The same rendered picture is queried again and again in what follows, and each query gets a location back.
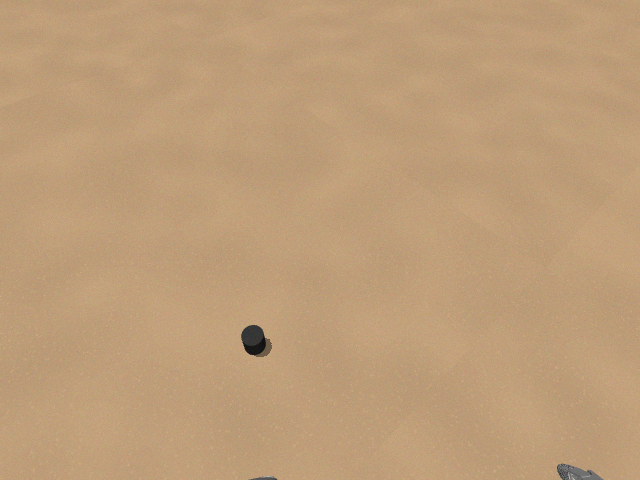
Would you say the right robot hand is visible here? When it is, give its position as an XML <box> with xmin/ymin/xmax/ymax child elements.
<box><xmin>557</xmin><ymin>464</ymin><xmax>603</xmax><ymax>480</ymax></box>

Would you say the tin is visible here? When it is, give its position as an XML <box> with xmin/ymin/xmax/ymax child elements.
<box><xmin>241</xmin><ymin>325</ymin><xmax>266</xmax><ymax>355</ymax></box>

